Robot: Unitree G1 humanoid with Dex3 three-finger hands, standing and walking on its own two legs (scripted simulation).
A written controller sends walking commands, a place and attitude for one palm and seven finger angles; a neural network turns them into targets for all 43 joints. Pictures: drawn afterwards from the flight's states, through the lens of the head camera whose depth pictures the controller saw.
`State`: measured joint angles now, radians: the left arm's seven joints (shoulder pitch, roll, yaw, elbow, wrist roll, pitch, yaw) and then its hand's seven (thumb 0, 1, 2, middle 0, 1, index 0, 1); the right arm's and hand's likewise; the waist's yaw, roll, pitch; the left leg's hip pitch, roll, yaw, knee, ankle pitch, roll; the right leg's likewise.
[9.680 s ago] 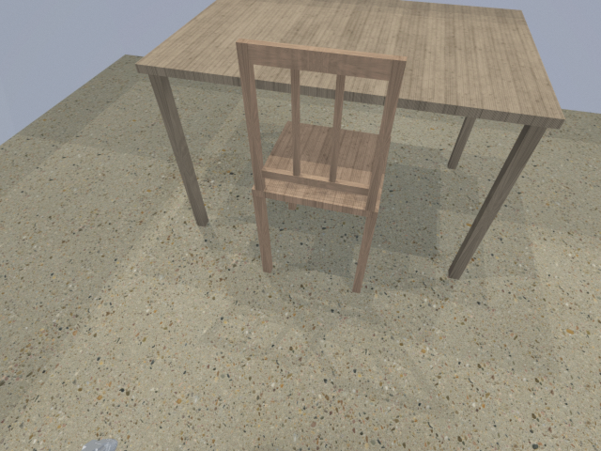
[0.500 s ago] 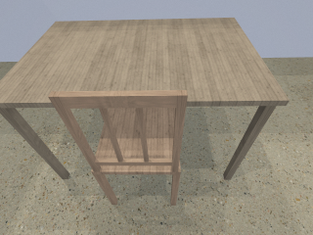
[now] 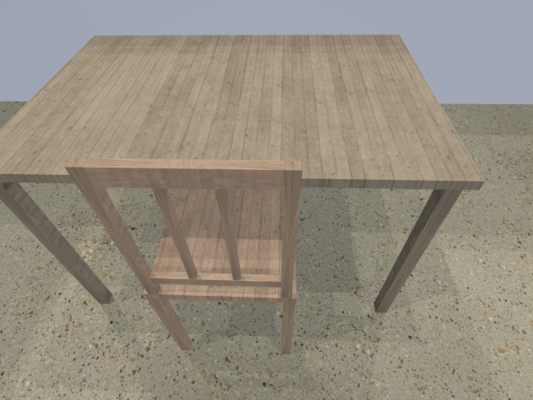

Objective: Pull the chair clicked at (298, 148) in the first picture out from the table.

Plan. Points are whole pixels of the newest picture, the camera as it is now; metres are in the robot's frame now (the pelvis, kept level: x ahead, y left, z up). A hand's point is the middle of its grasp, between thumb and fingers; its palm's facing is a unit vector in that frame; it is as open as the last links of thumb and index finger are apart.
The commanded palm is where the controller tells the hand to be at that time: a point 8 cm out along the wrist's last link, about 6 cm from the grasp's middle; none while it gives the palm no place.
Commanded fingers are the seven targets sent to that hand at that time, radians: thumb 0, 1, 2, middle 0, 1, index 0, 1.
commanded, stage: look again from close up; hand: left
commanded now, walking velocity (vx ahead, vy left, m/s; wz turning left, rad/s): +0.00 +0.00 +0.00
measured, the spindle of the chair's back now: (178, 238) +0.43 +0.21 -0.07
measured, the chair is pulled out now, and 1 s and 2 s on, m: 0.00 0.00 0.00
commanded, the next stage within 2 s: none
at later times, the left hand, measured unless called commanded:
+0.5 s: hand out of the picture -0.01 +0.17 -0.17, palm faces +0.04 -0.98 -0.19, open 7.3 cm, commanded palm none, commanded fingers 0.00 0.90 0.90 -0.20 -0.30 -0.20 -0.30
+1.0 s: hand out of the picture -0.01 +0.18 -0.18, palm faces +0.02 -0.98 -0.18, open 7.3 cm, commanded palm none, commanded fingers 0.00 0.90 0.90 -0.20 -0.30 -0.20 -0.30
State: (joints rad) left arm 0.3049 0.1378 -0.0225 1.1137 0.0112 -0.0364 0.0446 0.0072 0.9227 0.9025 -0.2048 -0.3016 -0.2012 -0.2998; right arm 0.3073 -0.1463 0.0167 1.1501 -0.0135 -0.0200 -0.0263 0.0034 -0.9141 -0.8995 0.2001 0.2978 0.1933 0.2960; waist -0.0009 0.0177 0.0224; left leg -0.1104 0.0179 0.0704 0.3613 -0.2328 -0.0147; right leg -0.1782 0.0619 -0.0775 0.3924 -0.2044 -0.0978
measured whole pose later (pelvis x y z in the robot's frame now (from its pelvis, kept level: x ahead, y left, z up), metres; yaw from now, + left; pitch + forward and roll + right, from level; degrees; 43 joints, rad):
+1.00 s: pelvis +0.01 +0.03 +0.00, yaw +0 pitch +0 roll +1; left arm 0.35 0.13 -0.03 1.10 0.01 -0.03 0.05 0.01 0.92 0.90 -0.20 -0.30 -0.20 -0.30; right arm 0.34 -0.10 0.02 1.17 -0.01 -0.05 -0.03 0.00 -0.91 -0.90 0.20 0.30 0.19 0.30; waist 0.00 -0.01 0.00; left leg -0.11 -0.01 0.08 0.37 -0.26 0.02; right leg -0.18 0.04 -0.06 0.40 -0.22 -0.07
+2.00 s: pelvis +0.01 +0.02 +0.00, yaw +0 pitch +0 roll +0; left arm 0.36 0.12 -0.03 1.08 0.01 -0.03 0.05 0.00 0.91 0.90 -0.20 -0.30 -0.20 -0.30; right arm 0.35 -0.09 0.02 1.18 -0.01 -0.05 -0.04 0.00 -0.91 -0.90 0.20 0.30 0.19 0.30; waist 0.00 -0.01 0.00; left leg -0.12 0.00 0.08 0.38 -0.26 0.02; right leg -0.19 0.04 -0.06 0.40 -0.22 -0.07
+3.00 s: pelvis +0.02 +0.03 +0.00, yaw +0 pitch +0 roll +0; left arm 0.37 0.12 -0.03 1.08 0.01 -0.03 0.05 0.00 0.91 0.90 -0.20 -0.30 -0.20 -0.30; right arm 0.36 -0.08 0.02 1.19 0.00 -0.05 -0.04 0.00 -0.91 -0.90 0.20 0.30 0.19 0.30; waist 0.00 -0.02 -0.01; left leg -0.12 0.00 0.08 0.39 -0.27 0.02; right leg -0.18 0.05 -0.06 0.40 -0.22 -0.07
